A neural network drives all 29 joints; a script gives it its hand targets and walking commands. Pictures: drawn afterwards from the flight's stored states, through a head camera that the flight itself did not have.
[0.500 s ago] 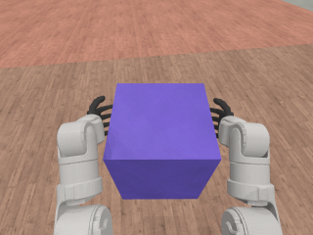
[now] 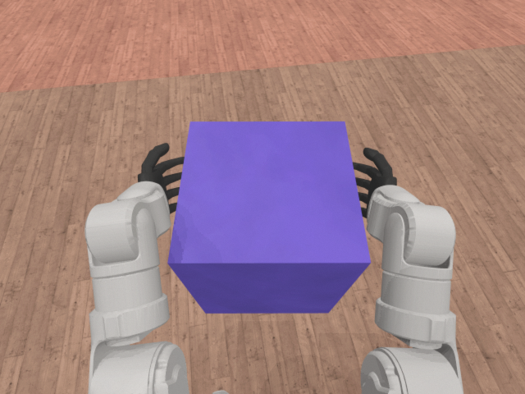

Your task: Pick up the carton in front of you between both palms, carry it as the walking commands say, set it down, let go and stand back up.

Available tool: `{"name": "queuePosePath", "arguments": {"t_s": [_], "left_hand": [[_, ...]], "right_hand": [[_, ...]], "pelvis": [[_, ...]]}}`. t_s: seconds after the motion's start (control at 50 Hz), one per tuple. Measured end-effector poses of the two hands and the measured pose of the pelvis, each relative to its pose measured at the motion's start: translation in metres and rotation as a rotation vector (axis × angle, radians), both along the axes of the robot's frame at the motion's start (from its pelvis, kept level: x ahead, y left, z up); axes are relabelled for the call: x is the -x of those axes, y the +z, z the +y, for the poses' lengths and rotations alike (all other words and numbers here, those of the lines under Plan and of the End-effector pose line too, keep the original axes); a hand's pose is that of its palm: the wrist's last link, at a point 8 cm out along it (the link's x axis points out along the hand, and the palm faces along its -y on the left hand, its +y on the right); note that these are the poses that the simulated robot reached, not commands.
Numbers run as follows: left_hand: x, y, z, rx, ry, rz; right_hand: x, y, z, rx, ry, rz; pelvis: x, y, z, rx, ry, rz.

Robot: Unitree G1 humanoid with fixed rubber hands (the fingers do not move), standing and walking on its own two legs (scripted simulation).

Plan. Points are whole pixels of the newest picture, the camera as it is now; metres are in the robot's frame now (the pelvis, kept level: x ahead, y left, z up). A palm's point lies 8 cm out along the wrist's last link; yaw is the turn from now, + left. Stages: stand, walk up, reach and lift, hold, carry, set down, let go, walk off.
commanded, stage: carry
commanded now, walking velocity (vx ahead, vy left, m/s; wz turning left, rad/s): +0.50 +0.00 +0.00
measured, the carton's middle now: (267, 228) +0.36 -0.01 +0.07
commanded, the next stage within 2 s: none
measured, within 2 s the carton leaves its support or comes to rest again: neither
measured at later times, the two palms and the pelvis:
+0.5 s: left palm (177, 65) +0.65 +0.14 +0.18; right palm (337, 54) +0.68 -0.16 +0.18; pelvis +0.31 -0.05 +0.04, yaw +1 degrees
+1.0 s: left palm out of the picture +0.98 +0.12 +0.21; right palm out of the picture +0.95 -0.18 +0.21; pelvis +0.61 +0.00 +0.07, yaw -1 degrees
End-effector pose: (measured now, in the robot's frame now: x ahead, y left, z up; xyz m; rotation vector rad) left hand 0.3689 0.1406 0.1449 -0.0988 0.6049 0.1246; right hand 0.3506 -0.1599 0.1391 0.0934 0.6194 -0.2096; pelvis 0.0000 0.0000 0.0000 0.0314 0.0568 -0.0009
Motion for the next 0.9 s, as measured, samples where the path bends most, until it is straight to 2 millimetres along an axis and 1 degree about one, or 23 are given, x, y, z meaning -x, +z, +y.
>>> {"name": "queuePosePath", "arguments": {"t_s": [0.06, 0.14, 0.24, 0.3, 0.34, 0.4, 0.44, 0.48, 0.52, 0.56, 0.66, 0.74, 0.78, 0.84, 0.9], "left_hand": [[-0.038, 0.005, -0.013, 0.017, -0.036, 0.021], [-0.085, 0.022, -0.022, 0.030, -0.051, -0.016], [-0.142, 0.045, -0.019, 0.024, -0.028, -0.074], [-0.179, 0.052, -0.017, 0.011, -0.003, -0.074], [-0.205, 0.052, -0.016, 0.000, 0.015, -0.064], [-0.241, 0.048, -0.014, -0.031, 0.060, -0.043], [-0.258, 0.041, -0.010, -0.041, 0.093, -0.001], [-0.272, 0.036, -0.006, -0.039, 0.120, 0.041], [-0.289, 0.035, -0.003, -0.035, 0.140, 0.057], [-0.311, 0.040, -0.002, -0.028, 0.150, 0.043], [-0.378, 0.066, -0.005, -0.020, 0.132, -0.039], [-0.437, 0.080, -0.008, -0.026, 0.095, -0.068], [-0.469, 0.081, -0.007, -0.028, 0.074, -0.065], [-0.518, 0.074, -0.005, -0.029, 0.033, -0.052], [-0.558, 0.063, -0.010, -0.016, -0.020, 0.005]], "right_hand": [[-0.023, 0.004, -0.010, -0.009, -0.040, 0.020], [-0.066, 0.025, -0.019, -0.014, -0.071, -0.017], [-0.137, 0.054, -0.018, -0.007, -0.037, -0.073], [-0.184, 0.062, -0.015, 0.000, -0.001, -0.071], [-0.217, 0.062, -0.015, 0.003, 0.025, -0.062], [-0.266, 0.053, -0.012, 0.004, 0.079, -0.042], [-0.294, 0.045, -0.008, -0.005, 0.113, -0.001], [-0.317, 0.039, -0.004, -0.022, 0.130, 0.040], [-0.339, 0.038, -0.001, -0.039, 0.134, 0.055], [-0.361, 0.042, 0.000, -0.049, 0.132, 0.042], [-0.417, 0.062, -0.004, -0.053, 0.109, -0.041], [-0.466, 0.075, -0.007, -0.040, 0.085, -0.070], [-0.492, 0.076, -0.006, -0.029, 0.072, -0.067], [-0.531, 0.074, -0.005, -0.004, 0.045, -0.052], [-0.558, 0.065, -0.008, 0.011, 0.003, 0.007]], "pelvis": [[-0.031, 0.015, 0.006, 0.017, -0.004, 0.009], [-0.075, 0.028, 0.008, 0.035, -0.012, 0.019], [-0.139, 0.035, 0.000, 0.040, -0.008, 0.029], [-0.183, 0.034, -0.010, 0.040, -0.001, 0.031], [-0.215, 0.030, -0.019, 0.044, 0.005, 0.028], [-0.260, 0.022, -0.033, 0.057, 0.024, 0.006], [-0.282, 0.026, -0.040, 0.053, 0.022, 0.003], [-0.302, 0.034, -0.044, 0.043, 0.020, 0.004], [-0.321, 0.042, -0.047, 0.035, 0.020, 0.007], [-0.341, 0.048, -0.049, 0.028, 0.022, 0.011], [-0.397, 0.057, -0.045, 0.023, 0.019, 0.025], [-0.452, 0.058, -0.034, 0.022, 0.009, 0.034], [-0.483, 0.056, -0.027, 0.019, 0.004, 0.035], [-0.529, 0.047, -0.015, 0.002, -0.011, 0.016], [-0.564, 0.053, -0.005, 0.005, -0.010, 0.008]]}}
